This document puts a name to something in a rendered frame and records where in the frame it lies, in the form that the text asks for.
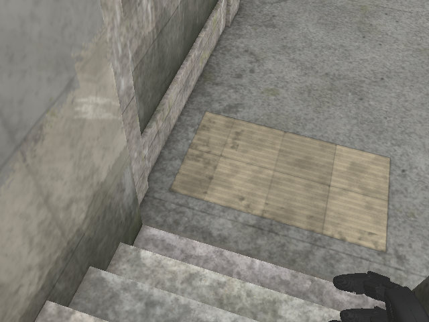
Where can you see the stairs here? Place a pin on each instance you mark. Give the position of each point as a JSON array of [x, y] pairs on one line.
[[165, 277]]

